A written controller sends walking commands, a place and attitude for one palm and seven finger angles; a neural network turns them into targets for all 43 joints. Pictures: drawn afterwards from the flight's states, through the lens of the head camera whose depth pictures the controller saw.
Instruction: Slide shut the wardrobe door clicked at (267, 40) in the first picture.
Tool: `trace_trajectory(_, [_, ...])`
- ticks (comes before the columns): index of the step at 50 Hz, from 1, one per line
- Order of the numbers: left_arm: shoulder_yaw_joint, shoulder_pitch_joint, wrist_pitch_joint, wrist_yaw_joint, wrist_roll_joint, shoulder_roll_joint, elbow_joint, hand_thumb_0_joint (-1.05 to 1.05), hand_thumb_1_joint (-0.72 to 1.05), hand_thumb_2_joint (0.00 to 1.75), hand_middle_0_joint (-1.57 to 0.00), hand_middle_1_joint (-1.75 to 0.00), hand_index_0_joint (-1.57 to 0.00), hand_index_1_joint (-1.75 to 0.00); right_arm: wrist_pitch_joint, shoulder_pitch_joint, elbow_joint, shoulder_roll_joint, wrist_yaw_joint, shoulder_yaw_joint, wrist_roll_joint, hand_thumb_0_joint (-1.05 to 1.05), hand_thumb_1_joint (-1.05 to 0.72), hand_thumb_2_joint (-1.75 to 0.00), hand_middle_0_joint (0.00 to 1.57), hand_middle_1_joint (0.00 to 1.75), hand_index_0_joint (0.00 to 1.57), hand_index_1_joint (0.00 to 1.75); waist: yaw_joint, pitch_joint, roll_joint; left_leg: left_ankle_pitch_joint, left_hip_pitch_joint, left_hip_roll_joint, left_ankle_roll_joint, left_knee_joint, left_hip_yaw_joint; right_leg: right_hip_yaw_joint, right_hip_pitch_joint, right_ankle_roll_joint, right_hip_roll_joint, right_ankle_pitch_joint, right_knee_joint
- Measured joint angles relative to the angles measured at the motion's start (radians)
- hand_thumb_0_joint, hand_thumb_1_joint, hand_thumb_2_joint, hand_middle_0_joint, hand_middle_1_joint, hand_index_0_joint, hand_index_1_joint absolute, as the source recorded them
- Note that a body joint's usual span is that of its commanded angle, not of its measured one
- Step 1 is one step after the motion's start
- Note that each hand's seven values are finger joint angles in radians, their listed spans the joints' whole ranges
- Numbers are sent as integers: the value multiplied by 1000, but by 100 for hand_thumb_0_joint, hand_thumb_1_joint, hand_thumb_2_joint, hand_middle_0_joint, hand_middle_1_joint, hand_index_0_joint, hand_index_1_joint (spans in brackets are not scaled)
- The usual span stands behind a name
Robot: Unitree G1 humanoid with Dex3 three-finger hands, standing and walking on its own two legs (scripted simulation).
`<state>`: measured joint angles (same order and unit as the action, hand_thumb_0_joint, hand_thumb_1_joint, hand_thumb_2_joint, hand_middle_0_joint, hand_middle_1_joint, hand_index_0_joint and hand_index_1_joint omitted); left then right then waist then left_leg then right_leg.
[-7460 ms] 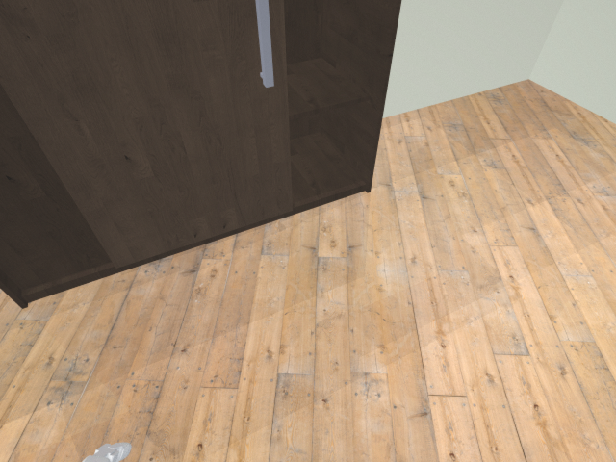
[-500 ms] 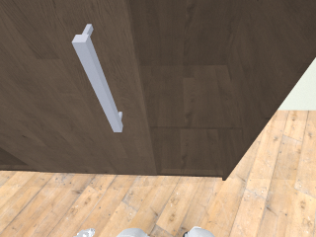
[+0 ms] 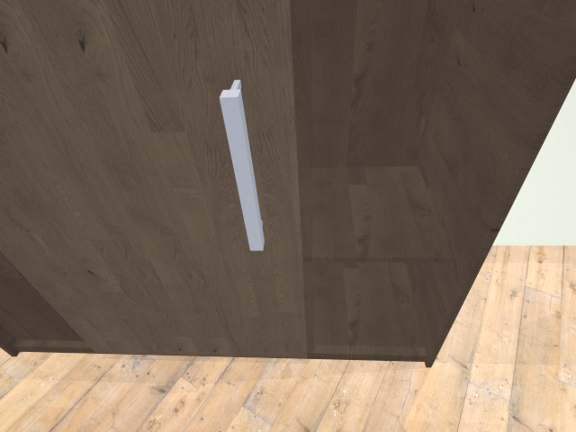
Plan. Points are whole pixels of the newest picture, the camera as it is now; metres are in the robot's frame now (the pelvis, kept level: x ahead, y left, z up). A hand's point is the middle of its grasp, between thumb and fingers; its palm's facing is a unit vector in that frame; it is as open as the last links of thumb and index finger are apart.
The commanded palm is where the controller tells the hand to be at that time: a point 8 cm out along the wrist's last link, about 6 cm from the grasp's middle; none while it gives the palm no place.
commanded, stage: come to a stop and stand still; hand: left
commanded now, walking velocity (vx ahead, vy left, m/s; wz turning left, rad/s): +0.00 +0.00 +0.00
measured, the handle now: (248, 175) +0.52 +0.11 +0.11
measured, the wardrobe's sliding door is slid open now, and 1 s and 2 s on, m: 0.41 0.41 0.41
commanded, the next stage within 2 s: look again from close up in 1.52 s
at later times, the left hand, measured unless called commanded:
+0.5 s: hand out of the picture -0.03 +0.19 -0.15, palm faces +0.03 -0.98 -0.19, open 7.3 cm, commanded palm none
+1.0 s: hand out of the picture +0.00 +0.17 -0.15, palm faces +0.03 -0.98 -0.19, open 7.3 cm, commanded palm none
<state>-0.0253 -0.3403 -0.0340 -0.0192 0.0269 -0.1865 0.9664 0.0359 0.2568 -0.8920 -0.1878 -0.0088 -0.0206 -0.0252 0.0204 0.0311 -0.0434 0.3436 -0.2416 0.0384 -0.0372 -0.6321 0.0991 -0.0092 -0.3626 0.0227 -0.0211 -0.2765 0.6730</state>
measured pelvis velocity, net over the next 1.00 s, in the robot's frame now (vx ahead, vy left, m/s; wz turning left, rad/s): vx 0.01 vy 0.01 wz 0.02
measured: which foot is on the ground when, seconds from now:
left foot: down 0.00-1.00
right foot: down 0.00-1.00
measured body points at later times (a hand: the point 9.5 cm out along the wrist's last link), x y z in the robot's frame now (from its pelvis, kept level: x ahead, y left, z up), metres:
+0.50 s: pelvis -0.02 +0.02 +0.02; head -0.02 +0.00 +0.47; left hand -0.03 +0.24 -0.13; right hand -0.04 -0.19 -0.15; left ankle +0.00 +0.10 -0.72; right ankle +0.02 -0.09 -0.72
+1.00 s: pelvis +0.01 +0.01 +0.02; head +0.02 -0.01 +0.47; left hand +0.00 +0.22 -0.13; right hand +0.02 -0.21 -0.14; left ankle +0.00 +0.10 -0.72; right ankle +0.02 -0.09 -0.72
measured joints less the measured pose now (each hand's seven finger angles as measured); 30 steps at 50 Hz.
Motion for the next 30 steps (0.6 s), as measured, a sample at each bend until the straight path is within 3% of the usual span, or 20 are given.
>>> trace_trajectory(3, [13,-14,7,6,-1,25,8,1,91,90,-20,-30,-20,-30,-8,1,-7,-11,-4,-9,6,0,-93,-90,20,30,20,30,-16,-24,-23,-33,-12,7,-2,33,-11,9,-5,1,-6,44,-39])
trace_trajectory(9, [9,-13,-4,5,-3,43,24,1,90,90,-20,-30,-20,-30,-22,80,-64,-3,-1,-5,-2,0,-92,-90,20,30,20,30,-29,-36,7,-102,-12,10,-25,115,-9,-4,-7,-3,2,17,-98])
trace_trajectory(15, [4,-7,7,8,2,57,34,1,91,90,-21,-30,-20,-30,-6,129,-146,6,-9,0,1,0,-91,-90,20,30,20,30,-22,-29,33,-119,-24,30,-39,137,5,-24,31,3,1,6,-80])
trace_trajectory(18, [12,3,17,0,0,70,63,1,92,90,-21,-30,-20,-30,-11,112,-167,6,-13,3,3,1,-91,-90,20,30,20,30,-28,-46,13,-126,-18,21,-35,149,1,-22,50,-15,10,55,-122])
trace_trajectory(23, [26,2,32,-1,-7,75,91,2,92,90,-20,-30,-20,-30,-37,91,-169,23,-10,13,4,1,-91,-90,20,30,20,30,-42,-47,4,-150,-6,15,-30,192,-7,-15,69,-14,16,78,-179])
trace_trajectory(30, [31,11,39,-6,-6,70,115,2,92,90,-20,-30,-20,-30,-53,65,-186,42,-9,26,7,0,-91,-90,20,30,20,30,-36,-31,7,-155,17,13,-27,222,-14,-10,93,-16,19,83,-209])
